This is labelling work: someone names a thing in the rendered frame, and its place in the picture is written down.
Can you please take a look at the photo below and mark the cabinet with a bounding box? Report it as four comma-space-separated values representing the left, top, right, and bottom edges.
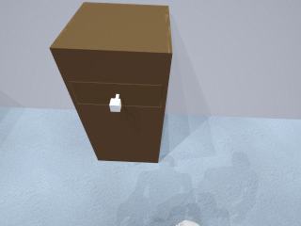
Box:
49, 2, 173, 163

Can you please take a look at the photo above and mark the handle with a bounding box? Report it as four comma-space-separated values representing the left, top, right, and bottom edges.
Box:
109, 94, 121, 112

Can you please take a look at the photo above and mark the drawer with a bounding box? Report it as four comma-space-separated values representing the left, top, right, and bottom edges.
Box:
70, 81, 163, 107

